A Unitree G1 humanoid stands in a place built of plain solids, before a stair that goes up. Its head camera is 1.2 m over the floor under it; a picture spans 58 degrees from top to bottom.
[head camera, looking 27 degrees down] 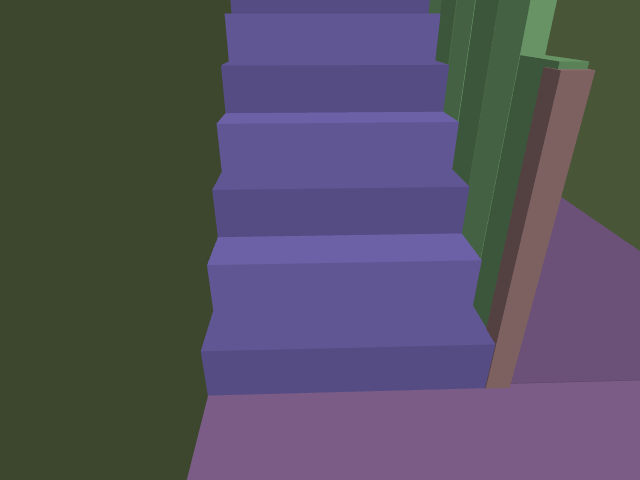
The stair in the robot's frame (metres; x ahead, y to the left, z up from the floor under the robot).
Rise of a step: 0.20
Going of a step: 0.23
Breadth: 1.01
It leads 2 degrees to the left of straight ahead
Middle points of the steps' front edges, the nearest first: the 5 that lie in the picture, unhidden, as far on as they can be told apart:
1.14 -0.10 0.21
1.37 -0.09 0.41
1.60 -0.09 0.61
1.82 -0.08 0.82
2.05 -0.07 1.02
